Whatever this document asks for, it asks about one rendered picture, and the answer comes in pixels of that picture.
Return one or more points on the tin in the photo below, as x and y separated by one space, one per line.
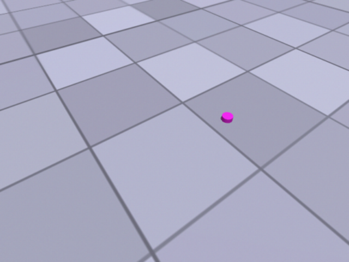
227 117

